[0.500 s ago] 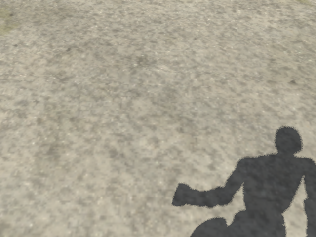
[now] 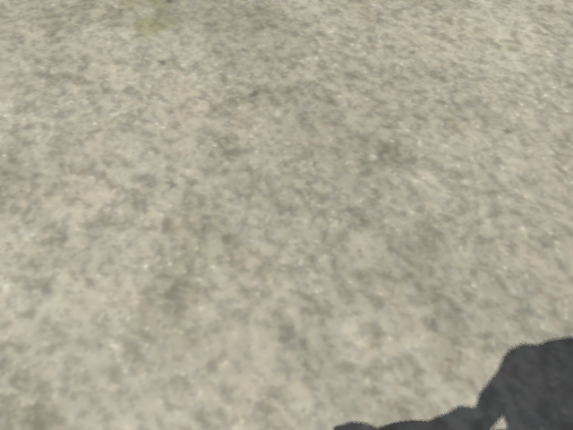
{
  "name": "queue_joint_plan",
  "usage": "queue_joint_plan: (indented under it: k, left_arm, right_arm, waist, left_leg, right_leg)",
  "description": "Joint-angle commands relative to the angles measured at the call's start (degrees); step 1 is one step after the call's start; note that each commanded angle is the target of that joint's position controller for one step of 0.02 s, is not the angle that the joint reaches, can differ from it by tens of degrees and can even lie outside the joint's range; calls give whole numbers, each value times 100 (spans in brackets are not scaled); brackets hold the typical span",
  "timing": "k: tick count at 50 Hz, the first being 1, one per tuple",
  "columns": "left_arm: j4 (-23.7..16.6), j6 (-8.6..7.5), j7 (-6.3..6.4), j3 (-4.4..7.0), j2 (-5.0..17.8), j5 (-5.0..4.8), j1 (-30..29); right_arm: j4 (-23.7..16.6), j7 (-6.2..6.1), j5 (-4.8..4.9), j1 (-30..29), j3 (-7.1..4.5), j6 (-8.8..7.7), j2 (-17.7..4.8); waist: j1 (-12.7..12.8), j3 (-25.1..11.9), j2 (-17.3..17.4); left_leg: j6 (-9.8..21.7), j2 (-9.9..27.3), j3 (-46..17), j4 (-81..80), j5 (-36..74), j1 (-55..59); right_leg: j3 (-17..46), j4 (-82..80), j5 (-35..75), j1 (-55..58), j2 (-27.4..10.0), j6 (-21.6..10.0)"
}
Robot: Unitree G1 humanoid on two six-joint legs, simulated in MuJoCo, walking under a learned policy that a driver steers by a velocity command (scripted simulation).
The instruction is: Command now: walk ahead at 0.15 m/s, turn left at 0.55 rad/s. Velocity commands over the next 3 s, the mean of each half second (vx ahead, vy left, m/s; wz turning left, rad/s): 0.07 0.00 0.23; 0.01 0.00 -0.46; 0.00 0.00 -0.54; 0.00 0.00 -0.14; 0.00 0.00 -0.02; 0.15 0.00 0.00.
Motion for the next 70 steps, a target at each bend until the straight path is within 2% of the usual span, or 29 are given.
queue_joint_plan:
  k: [1, 2, 4, 6, 9, 16, 20, 22, 23, 24, 26, 29, 31, 33, 35, 36, 38, 41, 44, 48, 50, 51, 52, 53, 54, 55, 58, 63, 70]
  left_arm:
    - [-662, -220, -152, 51, 613, -180, 233]
    - [-714, -181, -93, 71, 677, -181, -144]
    - [-703, 14, 54, 153, 801, -24, -263]
    - [-763, 118, 88, 162, 695, 33, -175]
    - [-840, 154, 147, 128, 567, 50, -247]
    - [-773, 233, 104, 28, 406, -14, -362]
    - [-790, 139, 0, 44, 593, -85, -350]
    - [-837, 98, -52, 57, 754, -22, -301]
    - [-900, 91, -60, 99, 1032, 27, -287]
    - [-878, 117, -76, 189, 1276, -47, -305]
    - [-893, 148, -95, 203, 1073, -92, -217]
    - [-1032, 153, -29, 230, 1077, -57, -185]
    - [-1173, 181, 2, 238, 1046, -97, -352]
    - [-1329, 228, 4, 192, 829, -154, -374]
    - [-1445, 266, -33, 181, 758, -124, -284]
    - [-1413, 300, -46, 277, 958, -118, -242]
    - [-1314, 410, -34, 287, 853, -172, -85]
    - [-1466, 468, -77, 168, 582, -183, -331]
    - [-1728, 445, -210, 75, 473, -191, -581]
    - [-1790, 496, -348, 170, 688, -174, -284]
    - [-1679, 521, -284, 309, 960, -115, 145]
    - [-1801, 507, -173, 483, 1699, -71, 345]
    - [-2000, 391, -216, 444, 1824, 119, 282]
    - [-1981, 276, -268, 404, 1623, 171, 271]
    - [-1970, 202, -256, 358, 1461, 91, -14]
    - [-2004, 208, -213, 306, 1255, -24, -298]
    - [-2098, 266, -125, 217, 1080, -55, -478]
    - [-2103, 310, -23, 266, 1179, -85, -239]
    - [-2224, 406, -77, 290, 1224, -72, -323]
  right_arm:
    - [-376, -49, -68, 1156, -318, -10, -1308]
    - [-430, -70, 80, 700, -258, -3, -1044]
    - [-548, -148, 109, 255, -162, 59, -751]
    - [-611, -193, -11, 285, -188, 80, -852]
    - [-664, -292, 21, 482, -249, 107, -1039]
    - [-563, -358, -172, 305, 86, 165, -414]
    - [-391, -287, -154, 305, 92, 149, -636]
    - [-316, -324, -63, 522, 78, 162, -718]
    - [-358, -357, -100, 658, 60, 135, -735]
    - [-400, -373, -120, 786, 34, 111, -681]
    - [-542, -411, -105, 248, 5, 148, -591]
    - [-641, -401, -57, 185, -32, 254, -418]
    - [-635, -364, -51, 391, -70, 243, -399]
    - [-580, -358, -71, 607, -191, 269, -687]
    - [-632, -358, -140, 736, -184, 243, -815]
    - [-707, -372, -152, 732, -126, 175, -736]
    - [-791, -405, -76, 235, -117, 106, -755]
    - [-701, -467, -67, 253, -145, 179, -862]
    - [-652, -488, -31, 374, -211, 258, -1028]
    - [-603, -441, 129, 364, -265, 298, -1183]
    - [-417, -388, 127, 717, -198, 273, -885]
    - [-595, -336, -164, 712, -82, 262, -513]
    - [-883, -368, -175, 175, -86, 223, -596]
    - [-923, -399, -26, -93, -148, 226, -818]
    - [-873, -434, 42, -51, -179, 250, -879]
    - [-735, -490, -11, 87, -207, 279, -894]
    - [-664, -491, -47, 340, -221, 295, -840]
    - [-744, -456, -9, 50, -127, 236, -636]
    - [-746, -299, 69, 65, -117, 94, -702]
  waist:
    - [-412, -2638, 467]
    - [-293, -1794, -1]
    - [-7, -1119, -88]
    - [95, -1068, 184]
    - [35, -1243, 315]
    - [-122, -1077, 619]
    - [-127, -706, 592]
    - [-81, -655, 344]
    - [-238, -746, -79]
    - [-434, -809, -788]
    - [-198, -641, -1225]
    - [-119, -645, -1372]
    - [-232, -805, -1154]
    - [-198, -918, -72]
    - [-214, -933, 1235]
    - [-197, -918, 715]
    - [55, -703, 209]
    - [-78, -609, 519]
    - [-228, -881, 747]
    - [-53, -968, 871]
    - [42, -924, 273]
    - [-74, -905, -1518]
    - [191, -1113, -1632]
    - [333, -1160, -1052]
    - [118, -905, -891]
    - [-29, -847, -650]
    - [-211, -948, -803]
    - [-33, -933, -861]
    - [57, -967, -1040]
  left_leg:
    - [1863, 2109, -3511, -987, 3649, 4185]
    - [1431, 1761, -2920, -1235, 2465, 3336]
    - [1018, 1336, -2391, -1543, 1562, 1896]
    - [928, 1106, -2195, -1635, 1696, 1378]
    - [846, 1014, -2180, -1548, 1787, 1492]
    - [542, 915, -1720, -1793, -322, 1067]
    - [503, 1045, -1763, -1569, -534, 1218]
    - [208, 944, -1724, -1211, -39, 1495]
    - [17, 683, -1471, -752, 124, 1488]
    - [-170, 188, -849, -447, -33, 1425]
    - [-450, -180, -208, 113, -395, 1285]
    - [-415, -189, -291, 247, -648, 1046]
    - [-317, -22, -378, -137, -363, 1505]
    - [-14, 675, -993, -743, 129, 2277]
    - [1054, 2428, -2812, -1507, 1673, 2661]
    - [1305, 2632, -2819, -1507, 2224, 2591]
    - [937, 2188, -1835, -1499, 1991, 2298]
    - [688, 1691, -865, -1604, 1832, 2215]
    - [641, 1714, -395, -1470, 1990, 2316]
    - [354, 1888, -173, -1055, 1506, 2220]
    - [-332, 1517, 376, -68, 252, 1375]
    - [-960, 794, 906, 1831, -2283, -293]
    - [-1130, 200, -13, 3048, -3319, -1145]
    - [-1070, 289, -452, 3536, -2980, -1205]
    - [-987, 381, -557, 3508, -2415, -1244]
    - [-988, 456, -619, 3343, -1967, -1203]
    - [-1072, 292, -577, 3244, -1300, -666]
    - [-1163, 159, -708, 1853, -1059, -548]
    - [-1059, 0, -716, 622, -1368, 365]
  right_leg:
    - [1496, 3105, -425, -2772, 403, 17]
    - [1401, 2603, 189, -2967, 153, -30]
    - [1417, 1805, 733, -2428, -103, -37]
    - [1335, 1359, 975, -2041, -1, -21]
    - [1388, 728, 1247, -2163, 112, 95]
    - [1307, -655, 1951, -1297, -268, 184]
    - [997, -1801, 1793, -753, -47, -19]
    - [1141, -2620, 2759, -520, -92, -229]
    - [1549, -2499, 3971, -397, -419, -395]
    - [1876, -2498, 4236, -424, -569, -666]
    - [2626, -3001, 3504, -685, -865, -1015]
    - [3142, -2979, 3548, -512, -987, -1204]
    - [2989, -2703, 3380, -733, -739, -1032]
    - [2157, -1848, 2471, -1583, -55, -519]
    - [1345, 245, -181, -2553, 397, -119]
    - [1522, 1375, -439, -2723, 264, -57]
    - [1559, 1681, 219, -2736, 32, 11]
    - [1103, 862, 895, -2481, -31, 171]
    - [803, -369, 1060, -1765, -25, 131]
    - [388, -1876, 1807, -842, 193, -187]
    - [745, -2914, 2940, 330, 236, -584]
    - [2904, -3069, 5118, 1275, -1339, -1213]
    - [4008, -3184, 5747, 996, -2140, -2343]
    - [3701, -3346, 5041, 821, -1886, -2364]
    - [3237, -3347, 4496, 612, -1511, -2002]
    - [2961, -3322, 4036, 483, -1221, -1690]
    - [2689, -3363, 3993, 54, -888, -1569]
    - [2977, -3321, 3247, 258, -748, -1547]
    - [3625, -3083, 3288, 58, -694, -1587]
